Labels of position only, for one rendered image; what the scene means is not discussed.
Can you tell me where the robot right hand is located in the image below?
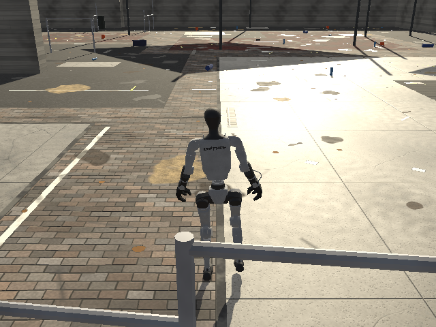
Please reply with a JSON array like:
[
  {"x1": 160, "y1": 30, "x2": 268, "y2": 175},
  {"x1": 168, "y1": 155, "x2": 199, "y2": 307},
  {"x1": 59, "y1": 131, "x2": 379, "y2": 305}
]
[{"x1": 247, "y1": 184, "x2": 262, "y2": 201}]

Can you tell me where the left robot forearm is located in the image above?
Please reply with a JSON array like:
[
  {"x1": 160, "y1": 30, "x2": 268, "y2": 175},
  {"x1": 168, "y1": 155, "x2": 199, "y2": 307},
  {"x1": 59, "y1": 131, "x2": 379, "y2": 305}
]
[{"x1": 178, "y1": 165, "x2": 190, "y2": 190}]

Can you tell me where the right robot forearm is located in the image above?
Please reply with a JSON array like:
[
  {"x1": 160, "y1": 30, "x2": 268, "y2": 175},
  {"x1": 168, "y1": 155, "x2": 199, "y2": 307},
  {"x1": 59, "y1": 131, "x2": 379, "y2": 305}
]
[{"x1": 244, "y1": 162, "x2": 260, "y2": 188}]

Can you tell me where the left robot upper arm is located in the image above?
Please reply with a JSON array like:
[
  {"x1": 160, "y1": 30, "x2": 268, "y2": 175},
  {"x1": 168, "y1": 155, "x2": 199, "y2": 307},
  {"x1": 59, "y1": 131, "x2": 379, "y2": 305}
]
[{"x1": 183, "y1": 138, "x2": 200, "y2": 175}]

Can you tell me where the right robot upper arm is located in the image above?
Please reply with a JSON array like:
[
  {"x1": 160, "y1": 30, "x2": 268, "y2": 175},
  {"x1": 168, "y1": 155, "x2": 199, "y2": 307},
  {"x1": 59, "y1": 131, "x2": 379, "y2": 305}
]
[{"x1": 228, "y1": 136, "x2": 250, "y2": 172}]

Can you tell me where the robot head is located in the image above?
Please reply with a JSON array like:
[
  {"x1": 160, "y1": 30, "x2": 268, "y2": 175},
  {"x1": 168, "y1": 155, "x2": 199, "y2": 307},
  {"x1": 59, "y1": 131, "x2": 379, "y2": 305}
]
[{"x1": 203, "y1": 107, "x2": 226, "y2": 140}]

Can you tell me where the robot left hand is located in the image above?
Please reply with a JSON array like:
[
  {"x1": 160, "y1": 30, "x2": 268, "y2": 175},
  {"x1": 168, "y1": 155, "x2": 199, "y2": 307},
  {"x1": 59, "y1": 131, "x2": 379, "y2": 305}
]
[{"x1": 176, "y1": 187, "x2": 191, "y2": 202}]

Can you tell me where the humanoid robot torso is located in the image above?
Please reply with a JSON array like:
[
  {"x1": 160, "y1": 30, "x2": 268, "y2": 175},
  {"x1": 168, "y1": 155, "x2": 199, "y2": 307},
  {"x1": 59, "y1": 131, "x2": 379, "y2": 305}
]
[{"x1": 200, "y1": 134, "x2": 231, "y2": 204}]

